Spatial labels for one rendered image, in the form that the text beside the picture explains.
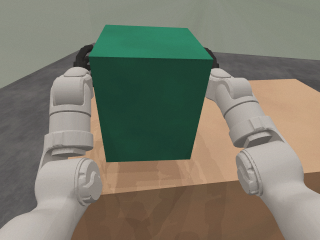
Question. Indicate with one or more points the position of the robot left forearm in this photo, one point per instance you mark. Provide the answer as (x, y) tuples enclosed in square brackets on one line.
[(69, 117)]

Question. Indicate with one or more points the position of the robot left upper arm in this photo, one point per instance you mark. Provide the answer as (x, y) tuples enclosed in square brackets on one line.
[(64, 190)]

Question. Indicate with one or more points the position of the right robot hand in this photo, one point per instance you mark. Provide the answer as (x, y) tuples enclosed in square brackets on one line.
[(214, 64)]

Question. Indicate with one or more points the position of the pedestal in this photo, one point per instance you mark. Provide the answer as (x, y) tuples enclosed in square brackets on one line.
[(201, 198)]

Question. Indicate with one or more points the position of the robot right forearm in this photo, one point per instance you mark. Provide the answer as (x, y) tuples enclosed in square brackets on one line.
[(248, 124)]

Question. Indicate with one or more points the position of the left robot hand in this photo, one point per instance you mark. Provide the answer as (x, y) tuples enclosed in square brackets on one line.
[(81, 58)]

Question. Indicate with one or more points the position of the robot right upper arm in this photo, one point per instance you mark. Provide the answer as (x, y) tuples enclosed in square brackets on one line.
[(272, 172)]

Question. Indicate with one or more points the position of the carton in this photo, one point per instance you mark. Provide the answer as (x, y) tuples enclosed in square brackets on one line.
[(149, 84)]

